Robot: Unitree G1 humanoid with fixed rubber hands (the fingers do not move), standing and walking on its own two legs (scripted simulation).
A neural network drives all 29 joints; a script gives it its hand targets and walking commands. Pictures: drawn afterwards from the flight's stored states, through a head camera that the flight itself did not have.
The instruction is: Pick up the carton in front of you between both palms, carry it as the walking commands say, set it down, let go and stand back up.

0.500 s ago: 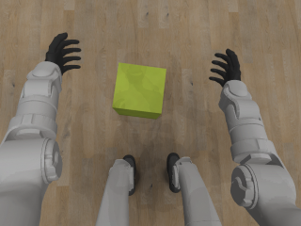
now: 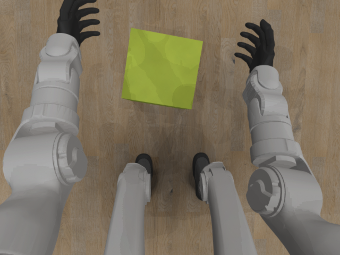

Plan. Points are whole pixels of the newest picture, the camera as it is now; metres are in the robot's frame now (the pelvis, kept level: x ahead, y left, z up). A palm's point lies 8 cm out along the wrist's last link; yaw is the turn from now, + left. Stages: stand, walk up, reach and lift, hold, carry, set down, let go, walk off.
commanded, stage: reach and lift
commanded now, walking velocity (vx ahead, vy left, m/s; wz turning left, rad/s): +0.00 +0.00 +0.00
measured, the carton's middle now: (161, 76) +0.51 +0.04 -0.48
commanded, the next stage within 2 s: none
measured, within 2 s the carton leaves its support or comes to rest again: leaves its support in 1.46 s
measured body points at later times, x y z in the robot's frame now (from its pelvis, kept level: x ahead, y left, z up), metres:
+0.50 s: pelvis -0.06 -0.02 -0.20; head +0.32 +0.03 +0.03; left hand +0.53 +0.22 -0.38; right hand +0.50 -0.16 -0.38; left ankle +0.06 +0.10 -0.57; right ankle +0.06 -0.15 -0.57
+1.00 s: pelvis -0.05 -0.01 -0.23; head +0.32 +0.03 +0.00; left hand +0.53 +0.20 -0.41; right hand +0.50 -0.15 -0.41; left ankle +0.06 +0.10 -0.57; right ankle +0.06 -0.15 -0.57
